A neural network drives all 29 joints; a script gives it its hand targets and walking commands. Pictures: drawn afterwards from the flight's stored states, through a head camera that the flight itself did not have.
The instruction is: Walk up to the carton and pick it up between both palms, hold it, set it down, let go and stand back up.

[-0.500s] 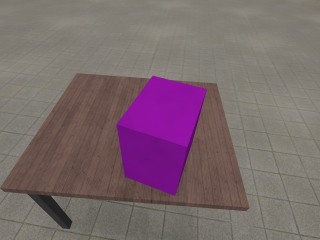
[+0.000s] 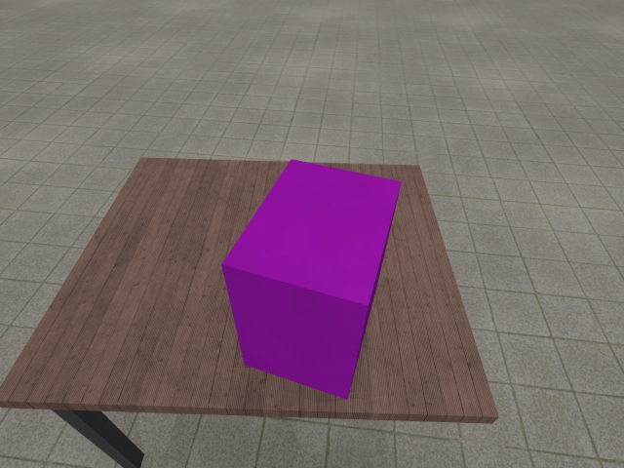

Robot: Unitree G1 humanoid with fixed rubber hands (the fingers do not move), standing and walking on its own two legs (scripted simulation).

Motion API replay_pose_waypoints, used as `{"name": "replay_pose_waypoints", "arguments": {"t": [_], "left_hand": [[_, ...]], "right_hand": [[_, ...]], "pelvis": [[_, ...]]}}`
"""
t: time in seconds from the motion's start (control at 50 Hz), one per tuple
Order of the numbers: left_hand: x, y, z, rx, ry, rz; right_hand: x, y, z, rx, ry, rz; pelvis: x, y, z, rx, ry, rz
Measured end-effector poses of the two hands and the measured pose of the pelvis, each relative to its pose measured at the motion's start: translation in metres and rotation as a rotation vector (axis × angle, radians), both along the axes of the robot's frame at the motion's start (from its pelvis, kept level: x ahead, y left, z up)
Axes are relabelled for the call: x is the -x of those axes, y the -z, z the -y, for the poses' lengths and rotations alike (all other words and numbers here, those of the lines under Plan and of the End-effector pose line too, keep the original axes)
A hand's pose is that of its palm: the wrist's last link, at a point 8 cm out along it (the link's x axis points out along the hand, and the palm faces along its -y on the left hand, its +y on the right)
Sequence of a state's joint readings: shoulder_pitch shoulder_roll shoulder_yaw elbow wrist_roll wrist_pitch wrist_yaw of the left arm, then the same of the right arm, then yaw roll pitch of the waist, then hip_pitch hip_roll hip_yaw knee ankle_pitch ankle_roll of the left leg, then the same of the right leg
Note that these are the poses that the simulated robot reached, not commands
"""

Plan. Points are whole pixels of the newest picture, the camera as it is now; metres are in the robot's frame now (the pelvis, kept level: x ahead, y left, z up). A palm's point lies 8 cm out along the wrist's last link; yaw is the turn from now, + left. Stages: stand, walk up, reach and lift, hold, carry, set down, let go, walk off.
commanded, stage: walk up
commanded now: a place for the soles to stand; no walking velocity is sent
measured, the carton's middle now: (319, 277) +0.46 +0.00 -0.05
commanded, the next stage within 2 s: reach and lift in 0.54 s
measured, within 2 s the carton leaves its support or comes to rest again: neither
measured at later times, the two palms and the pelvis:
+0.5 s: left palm out of the picture +0.07 +0.25 -0.11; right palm out of the picture +0.05 -0.24 -0.12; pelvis -0.01 +0.01 +0.00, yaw -3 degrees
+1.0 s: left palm out of the picture +0.10 +0.22 -0.10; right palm out of the picture +0.08 -0.23 -0.10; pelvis -0.06 -0.01 -0.01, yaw +1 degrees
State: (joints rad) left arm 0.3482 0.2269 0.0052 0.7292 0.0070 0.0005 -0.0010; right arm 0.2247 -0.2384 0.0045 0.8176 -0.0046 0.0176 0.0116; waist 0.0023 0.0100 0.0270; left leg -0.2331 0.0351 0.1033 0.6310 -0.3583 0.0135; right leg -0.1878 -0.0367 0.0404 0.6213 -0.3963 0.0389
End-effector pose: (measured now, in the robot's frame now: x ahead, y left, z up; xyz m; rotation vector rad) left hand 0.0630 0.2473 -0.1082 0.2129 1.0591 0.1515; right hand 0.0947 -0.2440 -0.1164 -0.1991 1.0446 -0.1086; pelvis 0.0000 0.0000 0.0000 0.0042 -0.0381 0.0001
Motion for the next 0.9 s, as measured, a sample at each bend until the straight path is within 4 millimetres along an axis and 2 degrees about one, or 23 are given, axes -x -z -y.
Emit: {"name": "replay_pose_waypoints", "arguments": {"t": [0.2, 0.4, 0.58, 0.64, 0.7, 0.74, 0.78, 0.82, 0.9], "left_hand": [[-0.012, 0.002, -0.002, -0.001, 0.034, -0.003], [-0.008, 0.004, -0.003, -0.003, 0.047, -0.034], [-0.006, 0.003, -0.004, -0.010, 0.060, -0.039], [-0.015, 0.014, -0.009, -0.020, 0.028, -0.108], [-0.039, 0.021, -0.011, -0.028, 0.006, -0.107], [-0.057, 0.018, -0.006, -0.016, 0.025, -0.057], [-0.071, 0.010, 0.002, -0.003, 0.059, 0.011], [-0.077, 0.000, 0.010, 0.010, 0.089, 0.073], [-0.066, -0.014, 0.024, 0.040, 0.102, 0.135]], "right_hand": [[0.017, 0.001, 0.003, 0.012, 0.036, -0.036], [0.039, 0.004, 0.002, 0.010, 0.064, -0.081], [0.047, 0.006, 0.000, 0.002, 0.082, -0.077], [0.037, 0.017, 0.002, -0.003, 0.053, -0.042], [0.014, 0.027, 0.002, -0.009, 0.002, -0.003], [-0.003, 0.028, 0.001, -0.010, -0.009, 0.055], [-0.016, 0.023, -0.001, -0.011, 0.000, 0.134], [-0.023, 0.014, -0.003, -0.011, 0.011, 0.204], [-0.015, -0.008, -0.010, -0.009, 0.024, 0.284]], "pelvis": [[0.001, 0.000, -0.004, -0.003, 0.018, 0.006], [0.005, 0.000, -0.006, -0.004, 0.035, 0.009], [0.008, 0.000, -0.009, -0.006, 0.052, 0.018], [0.017, 0.008, -0.008, -0.002, 0.022, -0.032], [0.033, 0.021, -0.005, 0.006, -0.010, -0.042], [0.043, 0.026, -0.003, 0.017, -0.019, -0.026], [0.051, 0.028, -0.001, 0.028, -0.023, -0.007], [0.056, 0.026, 0.001, 0.034, -0.024, 0.013], [0.060, 0.016, 0.005, 0.027, -0.023, 0.040]]}}
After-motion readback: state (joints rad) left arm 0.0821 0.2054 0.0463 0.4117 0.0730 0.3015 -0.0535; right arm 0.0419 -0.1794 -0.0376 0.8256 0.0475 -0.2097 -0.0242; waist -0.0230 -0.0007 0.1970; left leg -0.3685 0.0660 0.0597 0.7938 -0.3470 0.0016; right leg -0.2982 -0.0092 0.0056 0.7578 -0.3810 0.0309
